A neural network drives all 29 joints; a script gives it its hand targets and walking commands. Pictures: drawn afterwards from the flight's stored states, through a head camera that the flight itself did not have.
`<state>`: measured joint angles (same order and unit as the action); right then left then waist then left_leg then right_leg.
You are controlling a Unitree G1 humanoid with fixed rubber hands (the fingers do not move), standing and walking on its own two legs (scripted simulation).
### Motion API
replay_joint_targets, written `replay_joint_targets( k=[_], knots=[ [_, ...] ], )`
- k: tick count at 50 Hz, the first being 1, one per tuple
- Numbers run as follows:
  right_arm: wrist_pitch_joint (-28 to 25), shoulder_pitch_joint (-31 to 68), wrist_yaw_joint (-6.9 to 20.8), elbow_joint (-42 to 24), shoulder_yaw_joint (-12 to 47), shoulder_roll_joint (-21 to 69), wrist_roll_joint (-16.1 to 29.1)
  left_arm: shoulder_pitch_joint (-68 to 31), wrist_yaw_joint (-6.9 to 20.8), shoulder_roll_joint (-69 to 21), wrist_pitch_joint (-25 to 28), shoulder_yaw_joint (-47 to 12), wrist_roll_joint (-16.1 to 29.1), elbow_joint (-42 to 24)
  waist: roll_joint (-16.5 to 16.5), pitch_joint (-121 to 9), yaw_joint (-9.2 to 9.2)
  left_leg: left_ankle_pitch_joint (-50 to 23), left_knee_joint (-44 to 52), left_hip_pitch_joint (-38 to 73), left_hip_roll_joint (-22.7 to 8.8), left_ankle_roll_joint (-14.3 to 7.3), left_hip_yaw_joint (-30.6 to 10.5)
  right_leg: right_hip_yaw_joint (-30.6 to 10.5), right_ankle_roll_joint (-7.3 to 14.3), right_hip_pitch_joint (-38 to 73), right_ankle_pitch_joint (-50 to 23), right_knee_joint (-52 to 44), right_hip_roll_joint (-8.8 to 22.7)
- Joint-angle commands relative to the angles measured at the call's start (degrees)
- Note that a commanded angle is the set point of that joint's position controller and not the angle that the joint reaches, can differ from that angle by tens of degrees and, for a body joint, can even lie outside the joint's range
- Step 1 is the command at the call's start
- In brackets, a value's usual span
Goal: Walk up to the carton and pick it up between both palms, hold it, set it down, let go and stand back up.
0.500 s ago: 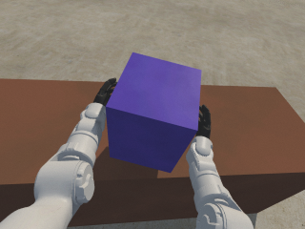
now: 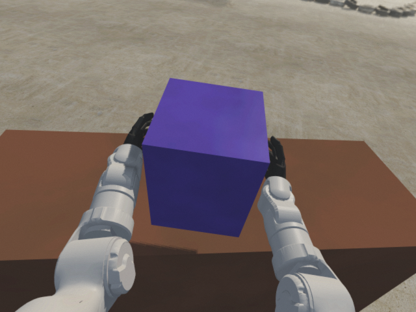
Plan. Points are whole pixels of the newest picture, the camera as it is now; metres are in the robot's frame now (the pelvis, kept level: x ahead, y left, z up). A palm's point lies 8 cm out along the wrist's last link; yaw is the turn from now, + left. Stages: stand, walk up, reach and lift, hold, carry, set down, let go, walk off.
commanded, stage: reach and lift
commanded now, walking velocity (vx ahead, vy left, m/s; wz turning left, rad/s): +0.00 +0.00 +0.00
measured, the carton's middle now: (205, 160) +0.42 +0.00 +0.11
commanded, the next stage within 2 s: hold in 1.58 s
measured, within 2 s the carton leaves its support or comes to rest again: neither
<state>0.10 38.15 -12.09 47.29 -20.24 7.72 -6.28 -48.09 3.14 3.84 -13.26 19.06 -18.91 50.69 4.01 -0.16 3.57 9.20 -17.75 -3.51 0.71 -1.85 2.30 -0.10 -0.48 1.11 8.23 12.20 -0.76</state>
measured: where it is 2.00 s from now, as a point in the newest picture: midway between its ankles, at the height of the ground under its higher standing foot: outside the picture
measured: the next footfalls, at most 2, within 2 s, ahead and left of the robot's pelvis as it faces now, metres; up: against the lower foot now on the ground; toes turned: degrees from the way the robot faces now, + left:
none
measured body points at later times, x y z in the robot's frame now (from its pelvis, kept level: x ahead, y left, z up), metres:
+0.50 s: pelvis -0.01 -0.02 +0.00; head -0.06 +0.01 +0.45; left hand +0.38 +0.14 +0.15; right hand +0.36 -0.16 +0.14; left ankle +0.01 +0.09 -0.75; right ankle -0.01 -0.12 -0.75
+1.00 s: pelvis -0.02 -0.03 +0.00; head -0.05 +0.00 +0.44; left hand +0.36 +0.14 +0.16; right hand +0.36 -0.15 +0.14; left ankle +0.01 +0.09 -0.75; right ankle -0.01 -0.12 -0.75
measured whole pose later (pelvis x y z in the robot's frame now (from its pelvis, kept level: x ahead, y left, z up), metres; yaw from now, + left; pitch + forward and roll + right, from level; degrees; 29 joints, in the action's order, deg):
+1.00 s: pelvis -0.02 -0.03 +0.00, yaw +2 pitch -9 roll +0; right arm 7.3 32.5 -10.7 31.1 -5.2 3.2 4.3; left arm -32.4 2.3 -3.3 -32.7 16.8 -19.8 9.9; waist 4.1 5.5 4.3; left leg 8.3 -18.7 -1.1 0.1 -0.4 -0.3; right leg 2.7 1.4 2.7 10.0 16.5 -1.5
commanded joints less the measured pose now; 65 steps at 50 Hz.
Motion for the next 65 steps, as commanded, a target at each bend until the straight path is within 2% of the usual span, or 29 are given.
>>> replay_joint_targets(
  k=[1, 6, 7, 8, 10, 11, 12, 13, 14, 15, 16, 17, 18, 20, 22, 24, 27, 30, 31, 32, 33, 38, 41, 46, 51, 56, 59, 63, 65],
  knots=[
    [-4.34, 41.75, 7.72, -10.87, 20.56, 24.84, 0.13, -31.72, 10.38, -37.35, 1.69, -17.38, 3.83, -9.88, -7.11, -22.35, 1.53, -21.70, -0.86, 13.70, -0.86, 6.39, 1.65, 3.89, -1.79, 0.62, -12.30, -0.17, -1.43],
    [-5.13, 42.01, 7.97, -13.45, 24.18, 24.54, 2.35, -28.91, 9.00, -38.33, 0.99, -20.83, 5.07, -13.51, -8.09, -24.33, 0.98, -23.53, -1.82, 15.46, -0.67, 6.67, 1.23, 4.37, -1.36, 0.18, -11.91, 0.14, -1.88],
    [-5.19, 42.43, 8.28, -15.68, 25.41, 24.72, 3.74, -28.69, 8.47, -39.77, 0.83, -23.18, 5.85, -17.65, -8.88, -26.33, 0.37, -25.02, -2.27, 16.74, -0.93, 7.02, 0.64, 4.65, -1.08, -0.04, -12.59, 0.65, -2.31],
    [-4.89, 41.26, 8.08, -15.07, 25.67, 25.02, 4.12, -28.42, 8.39, -39.80, 0.26, -24.23, 6.58, -17.77, -8.90, -25.14, 1.36, -24.33, -2.25, 15.93, -0.82, 7.11, 0.74, 4.75, -1.05, -0.18, -12.32, 0.09, -2.11],
    [-3.96, 42.25, 8.19, -15.91, 26.08, 24.30, 4.35, -27.69, 8.23, -39.08, -0.91, -23.49, 5.86, -17.49, -7.86, -22.37, 0.82, -19.29, -1.28, 14.02, -0.64, 6.19, 0.61, 4.16, -1.06, -0.91, -9.25, 0.14, -1.82],
    [-3.75, 42.28, 8.39, -16.92, 27.00, 24.41, 4.99, -27.58, 7.88, -39.70, -1.42, -24.45, 6.15, -20.59, -7.88, -23.37, 0.30, -18.62, -0.98, 14.17, -0.62, 6.22, 0.62, 4.47, -1.03, -0.28, -9.03, 0.10, -1.73],
    [-2.89, 41.88, 8.45, -15.42, 26.93, 24.04, 5.17, -27.13, 7.84, -39.05, -2.29, -23.69, 5.72, -19.22, -6.99, -20.82, 0.51, -16.64, -0.42, 12.77, -0.48, 5.72, 0.69, 4.30, -1.34, -0.78, -7.62, -0.20, -1.52],
    [-3.06, 42.40, 8.57, -18.11, 28.20, 24.41, 5.95, -27.68, 7.66, -39.92, -2.44, -25.50, 6.66, -23.49, -7.53, -22.51, 1.16, -17.12, -0.54, 13.54, -0.33, 5.59, 0.49, 4.28, -1.39, -0.70, -8.35, 0.32, -1.57],
    [-2.61, 42.50, 8.61, -17.94, 28.11, 24.03, 6.14, -26.43, 7.54, -39.37, -3.31, -24.86, 6.32, -21.33, -7.02, -21.54, 0.72, -16.45, -0.24, 13.04, -0.61, 5.47, 0.28, 4.00, -1.21, -1.16, -7.63, 0.07, -1.57],
    [-2.58, 42.75, 8.49, -19.57, 28.80, 24.34, 6.71, -26.44, 7.45, -40.03, -3.81, -25.85, 6.74, -24.25, -7.03, -22.73, 0.89, -16.67, -0.47, 13.08, -0.35, 5.37, 0.13, 4.16, -1.17, -0.33, -8.58, 0.36, -1.65],
    [-1.79, 42.72, 8.40, -18.49, 28.51, 23.54, 6.94, -24.77, 7.48, -39.34, -4.86, -24.61, 5.87, -21.82, -6.77, -20.10, 0.46, -14.67, 0.18, 12.25, -0.54, 5.14, 0.34, 4.02, -1.25, -1.12, -6.66, -0.29, -1.49],
    [-1.24, 41.63, 8.31, -17.28, 27.83, 23.45, 6.54, -24.79, 7.61, -38.64, -5.61, -23.94, 5.25, -22.26, -6.25, -18.31, 1.00, -12.05, 0.82, 11.74, -0.31, 4.62, 0.51, 3.95, -1.17, -0.86, -5.65, -0.49, -1.09],
    [-0.82, 41.35, 8.45, -17.28, 28.03, 23.38, 6.54, -24.29, 7.69, -38.43, -6.29, -23.10, 4.58, -24.06, -6.16, -17.46, 0.37, -10.64, 1.59, 11.33, -0.21, 4.33, 0.61, 3.78, -1.20, -0.16, -5.06, -0.44, -0.93],
    [-0.69, 40.41, 8.68, -18.09, 28.59, 23.21, 6.83, -23.18, 7.83, -38.67, -7.67, -23.16, 4.47, -27.03, -6.55, -17.19, 0.42, -12.04, 1.76, 11.49, -0.18, 4.14, 0.94, 4.13, -1.57, 0.78, -5.86, -0.39, -0.79],
    [-0.86, 40.00, 8.42, -19.50, 28.99, 22.61, 7.07, -20.88, 8.07, -37.29, -8.68, -22.15, 3.81, -26.66, -4.64, -16.47, 0.72, -12.18, 1.33, 11.03, -0.07, 3.67, 1.00, 4.12, -1.77, 1.61, -7.72, -0.35, -0.95],
    [-0.53, 40.00, 8.56, -20.65, 29.75, 22.23, 7.72, -18.98, 8.10, -36.51, -9.55, -21.02, 2.79, -27.61, -4.06, -16.01, -0.68, -11.11, 1.72, 10.86, -0.22, 3.12, 0.94, 3.96, -1.80, 1.72, -8.26, -0.13, -0.88],
    [-0.74, 39.11, 8.17, -23.23, 31.45, 22.86, 8.02, -18.77, 8.42, -35.99, -10.35, -22.13, 3.63, -31.45, -3.56, -16.86, 0.18, -11.59, 1.22, 10.81, 0.36, 2.96, 1.37, 4.17, -2.15, 3.40, -11.10, 0.33, -0.56],
    [-0.95, 38.30, 7.84, -27.05, 34.30, 22.88, 9.56, -17.21, 8.16, -36.91, -10.95, -24.42, 4.39, -36.04, -4.13, -19.57, -0.45, -15.18, -0.17, 12.73, 0.35, 3.02, 1.06, 4.47, -2.34, 3.79, -15.22, 1.46, -0.70],
    [-0.28, 36.74, 7.69, -26.05, 33.95, 22.37, 9.56, -15.86, 8.25, -35.66, -11.58, -23.78, 4.07, -34.55, -3.61, -16.92, 0.25, -13.73, 0.15, 11.78, 0.59, 2.86, 1.13, 4.44, -2.72, 3.66, -14.43, 1.11, -0.49],
    [-0.53, 36.22, 7.59, -28.64, 35.98, 23.01, 10.21, -17.01, 8.14, -36.70, -11.60, -26.17, 5.31, -40.42, -4.66, -20.61, 0.40, -16.34, -0.44, 14.00, 0.67, 3.22, 1.11, 4.76, -2.55, 4.65, -16.92, 1.93, -0.59],
    [0.27, 35.51, 7.54, -27.31, 35.21, 22.19, 10.34, -15.96, 8.10, -35.76, -12.31, -26.07, 4.94, -38.20, -4.67, -17.37, 1.12, -14.42, -0.35, 12.68, 0.42, 3.07, 0.43, 4.58, -2.52, 3.02, -14.22, 1.34, -0.46],
    [0.55, 36.04, 7.76, -33.83, 37.22, 21.67, 11.78, -15.45, 7.16, -36.18, -13.78, -30.02, 6.94, -45.21, -5.94, -19.59, 1.99, -14.81, -1.00, 13.42, 0.38, 3.25, -0.04, 5.33, -1.80, 2.01, -13.05, 1.80, -0.64],
    [1.79, 35.16, 8.04, -31.99, 35.83, 20.29, 10.99, -14.97, 6.96, -34.55, -15.25, -28.88, 6.51, -43.51, -5.38, -16.13, 2.35, -10.62, 0.06, 12.21, 0.27, 2.64, 0.16, 5.53, -1.66, 0.03, -8.03, 1.16, -0.50],
    [2.15, 37.21, 8.48, -34.84, 37.03, 20.79, 12.18, -14.49, 6.34, -35.26, -16.66, -29.41, 7.01, -45.86, -4.82, -19.21, 0.93, -12.08, -0.35, 12.29, -0.03, 2.00, -0.35, 5.49, -1.64, 0.94, -9.46, 1.92, -0.80],
    [3.84, 36.17, 8.20, -31.91, 36.34, 19.62, 12.58, -12.36, 7.10, -33.41, -19.03, -26.10, 5.21, -44.31, -4.45, -15.19, 0.27, -9.30, 0.59, 10.84, 0.15, 1.14, 0.49, 5.13, -1.83, 1.46, -8.07, 1.77, -0.48],
    [3.65, 35.50, 7.30, -35.69, 38.35, 19.51, 14.74, -12.40, 7.26, -33.39, -19.15, -29.08, 6.83, -48.96, -4.94, -19.21, 1.81, -16.81, -1.97, 13.22, 0.36, 1.91, -0.06, 5.09, -2.26, 2.77, -16.58, 2.97, -0.84],
    [4.86, 34.61, 7.15, -34.93, 38.32, 19.31, 14.63, -12.57, 7.38, -33.32, -19.78, -28.91, 6.55, -48.46, -5.05, -16.26, 1.94, -13.38, -1.15, 12.07, 0.37, 1.80, -0.09, 5.13, -2.14, 2.21, -12.98, 2.32, -0.70],
    [5.25, 34.58, 7.34, -36.96, 39.05, 19.02, 15.63, -12.23, 7.02, -33.65, -20.49, -30.37, 7.48, -51.71, -5.52, -17.74, 1.97, -15.98, -1.69, 12.88, 0.15, 2.15, -0.46, 5.43, -1.87, 2.19, -14.01, 2.52, -1.14],
    [5.85, 35.65, 7.39, -36.02, 38.16, 18.62, 15.35, -13.64, 6.87, -33.39, -20.69, -29.80, 7.17, -50.01, -5.39, -16.33, 2.34, -13.36, -1.22, 12.27, 0.29, 2.08, -0.68, 5.29, -1.72, 1.21, -11.26, 2.08, -1.11]
  ],
)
